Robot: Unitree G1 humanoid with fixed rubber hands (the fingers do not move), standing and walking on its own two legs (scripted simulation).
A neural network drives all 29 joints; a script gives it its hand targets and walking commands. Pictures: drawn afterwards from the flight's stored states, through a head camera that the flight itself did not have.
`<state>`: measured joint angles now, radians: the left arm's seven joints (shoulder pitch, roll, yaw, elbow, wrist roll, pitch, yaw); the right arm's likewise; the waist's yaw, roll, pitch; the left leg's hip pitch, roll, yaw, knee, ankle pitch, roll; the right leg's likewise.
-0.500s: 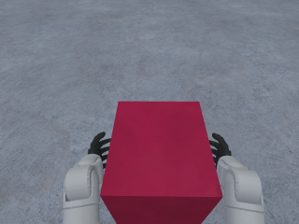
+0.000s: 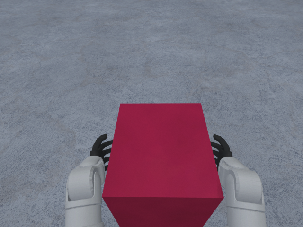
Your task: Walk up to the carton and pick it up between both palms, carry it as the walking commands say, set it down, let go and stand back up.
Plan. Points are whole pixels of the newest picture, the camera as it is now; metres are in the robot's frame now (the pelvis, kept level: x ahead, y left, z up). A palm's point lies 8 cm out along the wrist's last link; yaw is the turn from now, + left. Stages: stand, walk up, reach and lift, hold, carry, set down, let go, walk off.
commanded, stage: carry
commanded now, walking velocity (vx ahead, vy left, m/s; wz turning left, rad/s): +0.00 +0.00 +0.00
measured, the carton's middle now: (160, 169) +0.28 +0.00 -0.01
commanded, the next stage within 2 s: none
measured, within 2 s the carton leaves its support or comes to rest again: neither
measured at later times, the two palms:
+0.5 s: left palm (94, 168) +0.25 +0.17 +0.05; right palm (221, 169) +0.25 -0.15 +0.05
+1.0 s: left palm (92, 170) +0.25 +0.18 +0.04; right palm (216, 173) +0.25 -0.14 +0.04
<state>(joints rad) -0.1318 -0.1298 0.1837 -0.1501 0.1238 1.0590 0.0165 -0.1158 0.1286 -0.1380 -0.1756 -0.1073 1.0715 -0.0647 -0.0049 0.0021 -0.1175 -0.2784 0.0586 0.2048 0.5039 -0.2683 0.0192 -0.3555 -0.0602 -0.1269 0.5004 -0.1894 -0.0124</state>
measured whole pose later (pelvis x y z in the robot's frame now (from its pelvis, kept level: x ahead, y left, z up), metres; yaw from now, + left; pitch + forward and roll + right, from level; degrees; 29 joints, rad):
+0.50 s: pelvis -0.01 +0.01 +0.00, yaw +0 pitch +2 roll +0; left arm -0.14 -0.13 0.19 -0.10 0.14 1.02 0.01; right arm -0.12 0.13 -0.15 -0.14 -0.12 1.03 -0.05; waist 0.00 0.00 -0.11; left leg -0.31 0.06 0.21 0.53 -0.26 0.03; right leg -0.37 -0.06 -0.12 0.50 -0.16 0.00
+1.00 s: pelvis -0.01 +0.02 +0.00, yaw +0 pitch +3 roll +0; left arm -0.12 -0.13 0.17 -0.04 0.15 0.91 -0.01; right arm -0.08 0.13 -0.15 -0.09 -0.14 0.91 -0.03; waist 0.01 0.01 -0.09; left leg -0.33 0.05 0.22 0.56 -0.29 0.05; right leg -0.39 -0.08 -0.11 0.52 -0.17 0.01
